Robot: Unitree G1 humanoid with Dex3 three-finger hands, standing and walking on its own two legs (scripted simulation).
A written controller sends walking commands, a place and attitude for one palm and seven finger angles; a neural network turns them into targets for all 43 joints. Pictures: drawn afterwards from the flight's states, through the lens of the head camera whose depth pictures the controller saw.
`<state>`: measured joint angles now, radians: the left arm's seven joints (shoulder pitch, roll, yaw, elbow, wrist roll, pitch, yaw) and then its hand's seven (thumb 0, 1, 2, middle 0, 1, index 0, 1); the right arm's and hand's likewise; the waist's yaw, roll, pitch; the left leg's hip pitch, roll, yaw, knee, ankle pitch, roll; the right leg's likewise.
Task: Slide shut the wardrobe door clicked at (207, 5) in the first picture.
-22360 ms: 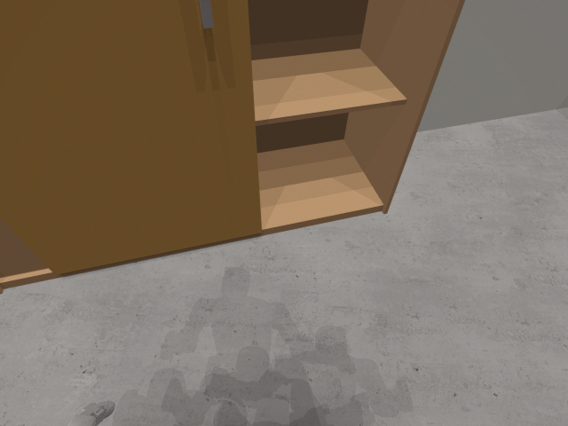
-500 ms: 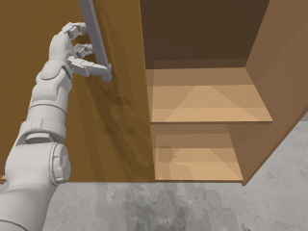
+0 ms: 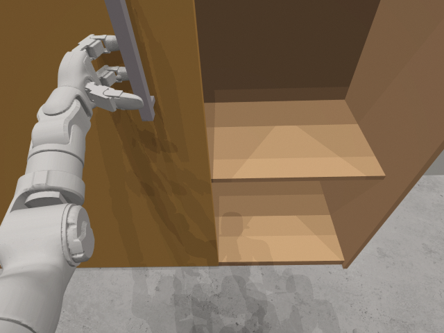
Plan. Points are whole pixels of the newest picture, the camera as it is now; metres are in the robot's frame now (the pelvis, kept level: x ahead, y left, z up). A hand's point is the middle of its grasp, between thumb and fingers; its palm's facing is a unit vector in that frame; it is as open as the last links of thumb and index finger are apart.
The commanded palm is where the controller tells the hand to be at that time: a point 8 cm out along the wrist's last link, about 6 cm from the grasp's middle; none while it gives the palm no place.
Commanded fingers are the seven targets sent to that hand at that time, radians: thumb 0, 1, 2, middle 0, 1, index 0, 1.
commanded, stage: move the hooked fingers beside the handle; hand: left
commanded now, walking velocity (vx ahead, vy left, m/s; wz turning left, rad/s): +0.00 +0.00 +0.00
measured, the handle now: (134, 50) +0.51 +0.14 +0.28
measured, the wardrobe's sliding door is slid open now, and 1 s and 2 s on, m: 0.57 0.57 0.57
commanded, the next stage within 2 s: none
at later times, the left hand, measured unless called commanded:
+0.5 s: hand (110, 77) +0.47 +0.18 +0.25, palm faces -0.03 -1.00 +0.03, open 13.5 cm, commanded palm +0.45 +0.25 +0.24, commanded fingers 0.00 -0.50 0.30 -0.30 -1.20 -0.30 -1.20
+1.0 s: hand (99, 78) +0.47 +0.20 +0.25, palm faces +0.02 -1.00 +0.00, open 13.5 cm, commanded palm +0.46 +0.25 +0.24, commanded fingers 0.00 -0.50 0.30 -0.30 -1.20 -0.30 -1.20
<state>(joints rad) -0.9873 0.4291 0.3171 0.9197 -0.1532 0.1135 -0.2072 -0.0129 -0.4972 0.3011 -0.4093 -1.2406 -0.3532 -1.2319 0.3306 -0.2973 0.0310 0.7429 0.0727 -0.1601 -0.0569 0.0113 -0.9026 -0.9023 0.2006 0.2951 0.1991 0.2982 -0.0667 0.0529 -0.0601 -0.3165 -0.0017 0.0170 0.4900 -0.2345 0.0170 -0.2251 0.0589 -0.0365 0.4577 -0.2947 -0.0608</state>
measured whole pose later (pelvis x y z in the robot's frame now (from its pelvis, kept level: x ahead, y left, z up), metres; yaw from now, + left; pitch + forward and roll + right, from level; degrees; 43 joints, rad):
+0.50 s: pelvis -0.01 +0.01 +0.00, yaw -2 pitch +4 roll -1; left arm -1.00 0.50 0.38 0.98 -0.12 0.11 -0.25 -0.01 -0.50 0.30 -0.47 -1.23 -0.38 -1.23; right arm 0.38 -0.30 0.04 0.72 0.07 -0.13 -0.06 0.01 -0.90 -0.90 0.20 0.30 0.20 0.30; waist -0.11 0.05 -0.06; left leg -0.34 0.01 0.05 0.49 -0.22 0.03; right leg -0.25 0.07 -0.01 0.45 -0.27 -0.05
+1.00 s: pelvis -0.01 +0.02 +0.00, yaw +0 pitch +4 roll -1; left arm -1.04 0.49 0.31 1.00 -0.14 0.09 -0.21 -0.01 -0.50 0.30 -0.42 -1.23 -0.37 -1.25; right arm 0.37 -0.30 0.03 0.76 0.06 -0.17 -0.05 0.01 -0.90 -0.90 0.20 0.30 0.20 0.30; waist -0.08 0.05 -0.06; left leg -0.35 -0.01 0.02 0.50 -0.23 0.04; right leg -0.25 0.05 -0.04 0.45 -0.28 -0.04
